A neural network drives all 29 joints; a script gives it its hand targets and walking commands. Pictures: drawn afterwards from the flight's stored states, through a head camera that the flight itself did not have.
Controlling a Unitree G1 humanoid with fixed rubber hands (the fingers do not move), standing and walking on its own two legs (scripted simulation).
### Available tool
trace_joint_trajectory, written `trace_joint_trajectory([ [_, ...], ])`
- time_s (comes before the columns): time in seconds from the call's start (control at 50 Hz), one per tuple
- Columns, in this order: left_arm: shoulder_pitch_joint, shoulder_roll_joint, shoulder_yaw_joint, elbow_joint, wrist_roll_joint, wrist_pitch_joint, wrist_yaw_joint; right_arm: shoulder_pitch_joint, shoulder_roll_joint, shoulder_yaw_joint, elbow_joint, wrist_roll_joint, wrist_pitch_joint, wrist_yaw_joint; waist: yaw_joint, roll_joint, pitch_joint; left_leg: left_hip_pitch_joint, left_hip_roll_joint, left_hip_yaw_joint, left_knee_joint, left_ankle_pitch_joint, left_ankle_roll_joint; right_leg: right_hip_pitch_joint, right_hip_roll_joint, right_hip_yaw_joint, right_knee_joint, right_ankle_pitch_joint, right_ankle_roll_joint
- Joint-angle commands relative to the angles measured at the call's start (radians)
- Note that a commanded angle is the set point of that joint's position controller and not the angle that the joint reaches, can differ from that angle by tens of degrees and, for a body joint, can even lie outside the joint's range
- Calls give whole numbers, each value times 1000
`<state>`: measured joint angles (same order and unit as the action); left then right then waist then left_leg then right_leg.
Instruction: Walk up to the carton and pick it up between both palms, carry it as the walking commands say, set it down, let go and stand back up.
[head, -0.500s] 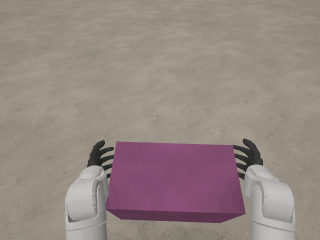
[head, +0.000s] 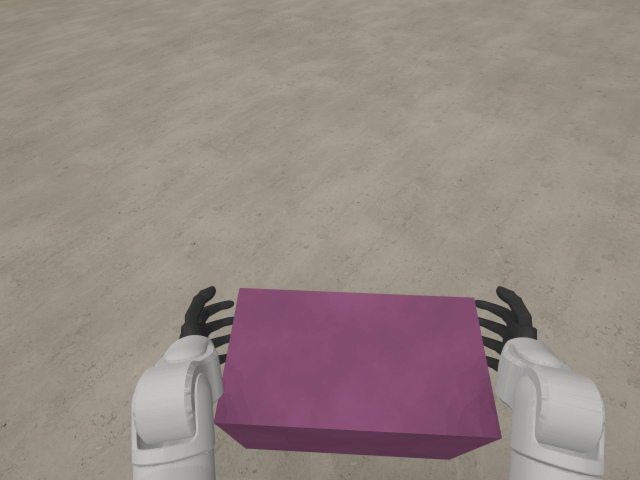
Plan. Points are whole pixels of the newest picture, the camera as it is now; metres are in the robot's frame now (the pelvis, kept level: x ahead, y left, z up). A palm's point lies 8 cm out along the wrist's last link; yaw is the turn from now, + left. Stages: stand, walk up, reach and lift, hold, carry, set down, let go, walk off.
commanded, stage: carry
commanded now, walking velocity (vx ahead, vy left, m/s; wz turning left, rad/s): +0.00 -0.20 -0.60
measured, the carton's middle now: (350, 379) +0.25 -0.01 +0.00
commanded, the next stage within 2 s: none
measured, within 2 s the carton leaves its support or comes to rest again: neither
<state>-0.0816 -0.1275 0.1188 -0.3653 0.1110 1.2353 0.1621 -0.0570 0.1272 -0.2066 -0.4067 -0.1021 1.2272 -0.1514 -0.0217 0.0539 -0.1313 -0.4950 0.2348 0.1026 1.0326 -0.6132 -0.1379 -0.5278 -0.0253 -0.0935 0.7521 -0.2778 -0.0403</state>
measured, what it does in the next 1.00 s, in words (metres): steps to the right, turning right: left foot, then right foot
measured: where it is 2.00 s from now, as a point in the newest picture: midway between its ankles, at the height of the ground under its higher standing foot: outside the picture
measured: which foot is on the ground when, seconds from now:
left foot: up 0.00-0.18, down 0.20-0.56, up 0.58-0.86, down 0.88-1.00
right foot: down 0.00-0.22, up 0.24-0.54, down 0.56-0.90, up 0.92-1.00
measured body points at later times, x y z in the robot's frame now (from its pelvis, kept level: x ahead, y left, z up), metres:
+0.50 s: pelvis -0.04 -0.15 +0.01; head -0.07 -0.14 +0.46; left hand +0.26 -0.06 +0.11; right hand +0.15 -0.40 +0.11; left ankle -0.01 +0.02 -0.71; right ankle -0.04 -0.32 -0.68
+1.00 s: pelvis -0.14 -0.32 +0.02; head -0.13 -0.29 +0.47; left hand +0.16 -0.28 +0.08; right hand -0.01 -0.59 +0.10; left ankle -0.08 -0.21 -0.71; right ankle -0.14 -0.37 -0.65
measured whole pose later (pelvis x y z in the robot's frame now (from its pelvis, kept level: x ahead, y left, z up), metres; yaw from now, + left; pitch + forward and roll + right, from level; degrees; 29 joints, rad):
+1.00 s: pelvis -0.14 -0.32 +0.02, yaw -33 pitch +4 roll -1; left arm 0.03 -0.13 0.13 -0.52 0.11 1.19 0.16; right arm -0.03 0.13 -0.14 -0.41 -0.10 1.15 -0.11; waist 0.04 -0.05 -0.11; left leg -0.37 0.14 0.18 0.66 -0.34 0.00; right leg -0.63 0.12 -0.10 1.02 -0.39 0.00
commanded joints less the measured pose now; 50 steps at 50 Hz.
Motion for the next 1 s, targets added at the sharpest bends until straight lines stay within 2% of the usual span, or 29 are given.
trace_joint_trajectory([
  [0.0,-489,-905,-667,-195,-401,-43,-239,-588,927,889,-182,463,-19,250,30,-228,-322,-129,-91,-3,105,65,37,332,-168,251,-305,305,-120],
  [0.04,-459,-925,-666,-207,-401,-61,-243,-572,932,901,-212,464,-34,252,30,-278,-357,-88,-111,-14,40,88,57,342,-162,292,-300,345,-132],
  [0.1,-422,-913,-682,-186,-393,-67,-243,-511,905,878,-181,441,-42,249,36,-248,-384,5,-153,-17,-107,83,83,320,-194,396,-350,343,-171],
  [0.14,-478,-902,-729,-237,-412,-62,-247,-440,897,840,-141,414,-43,258,24,-198,-401,192,-173,-16,-269,96,127,204,-171,374,-394,295,-117],
  [0.16,-482,-889,-744,-243,-416,-56,-242,-396,881,812,-110,400,-42,261,5,-160,-390,378,-154,-23,-459,178,152,65,-122,314,-379,270,-41],
  [0.18,-515,-900,-766,-259,-428,-52,-241,-410,878,805,-113,398,-45,264,-17,5,-379,582,3,-168,-743,172,211,-111,-22,206,-262,175,55],
  [0.2,-532,-908,-784,-277,-430,-42,-241,-442,860,786,-118,394,-53,265,6,446,-341,574,405,-564,-773,276,314,-292,60,85,133,-215,60],
  [0.22,-574,-891,-798,-291,-431,-39,-243,-381,874,775,-92,383,-56,265,3,367,-252,470,455,-571,-748,453,405,-373,5,127,313,-259,56],
  [0.24,-661,-883,-821,-284,-449,-35,-252,-385,885,747,-43,362,-59,267,-1,288,-219,395,401,-440,-716,500,408,-310,-35,173,444,-229,59],
  [0.28,-634,-892,-836,-302,-470,-45,-254,-391,897,742,-89,344,-71,261,26,72,-157,404,242,-203,-668,637,274,-291,-15,135,449,-74,60],
  [0.3,-619,-894,-828,-302,-476,-46,-253,-391,897,740,-88,348,-68,261,27,53,-161,447,199,-135,-634,755,252,-293,-24,111,433,-62,73],
  [0.34,-528,-860,-794,-252,-458,-37,-250,-379,843,739,-106,345,-63,242,22,108,-148,429,174,-50,-575,902,215,-249,-18,34,358,-104,86],
  [0.38,-481,-830,-763,-216,-435,-22,-249,-396,793,742,-138,343,-50,230,24,210,-143,386,189,16,-574,796,206,-169,-45,1,233,-118,99],
  [0.48,-444,-784,-731,-162,-419,4,-241,-374,753,736,-90,332,-18,220,23,257,-155,236,194,121,-476,668,103,114,6,-126,-101,26,89],
  [0.5,-428,-774,-719,-149,-419,4,-241,-348,758,732,-57,324,-11,219,23,186,-165,192,151,138,-389,588,72,193,27,-100,-185,55,78],
  [0.52,-419,-784,-711,-151,-418,-1,-243,-355,774,750,-76,336,-14,220,28,-16,-212,127,87,166,-241,406,26,311,-21,6,-325,142,59],
  [0.54,-450,-755,-712,-175,-420,-9,-242,-342,791,766,-72,335,-9,224,25,-410,-211,-162,-65,179,9,-61,-28,449,-287,411,-352,516,-30],
  [0.56,-418,-767,-687,-160,-413,-12,-242,-405,801,808,-104,368,-8,228,17,-468,-206,-213,-77,68,125,-189,-17,390,-335,462,-304,693,-110],
  [0.62,-432,-860,-653,-187,-399,-49,-250,-570,905,910,-194,463,-30,251,26,-266,-240,-189,-78,0,215,-8,14,367,-216,316,-283,544,-111],
  [0.7,-423,-932,-690,-250,-403,-93,-254,-533,970,927,-239,488,-67,268,25,-229,-349,-102,-93,-28,113,104,50,353,-170,274,-301,292,-125],
  [0.78,-404,-921,-735,-256,-405,-97,-254,-450,921,884,-214,446,-80,270,32,-144,-383,14,-143,-33,-71,72,95,324,-201,406,-387,228,-176],
  [0.82,-408,-878,-749,-269,-410,-83,-249,-364,880,836,-155,411,-67,268,29,-178,-360,153,-173,-24,-245,87,125,232,-193,434,-434,256,-156],
  [0.84,-435,-885,-756,-284,-419,-80,-250,-405,887,844,-184,417,-68,269,27,-217,-368,311,-183,-4,-402,118,154,127,-147,389,-473,205,-75],
  [0.86,-455,-877,-769,-277,-427,-68,-250,-359,871,815,-153,398,-64,268,0,-183,-369,551,-147,2,-643,164,192,-24,-67,297,-478,160,44],
  [0.88,-496,-904,-804,-313,-443,-62,-250,-359,877,788,-137,394,-68,269,-19,163,-365,741,148,-284,-859,60,268,-213,55,128,-245,50,145],
  [0.9,-518,-897,-827,-329,-447,-54,-250,-326,859,768,-120,374,-76,267,-5,496,-272,563,488,-582,-801,303,394,-360,62,78,215,-272,91],
  [0.92,-595,-864,-839,-341,-461,-54,-259,-314,863,742,-73,359,-85,271,-9,478,-213,441,492,-503,-761,503,439,-360,-45,212,452,-296,81],
  [0.96,-608,-875,-864,-316,-470,-57,-263,-316,886,734,-81,321,-93,261,29,102,-132,394,283,-190,-695,602,292,-274,-21,183,502,-93,55],
  [0.98,-558,-881,-856,-327,-478,-63,-262,-345,881,751,-129,337,-93,260,38,16,-142,464,223,-103,-643,750,225,-297,-29,163,454,-46,55],
])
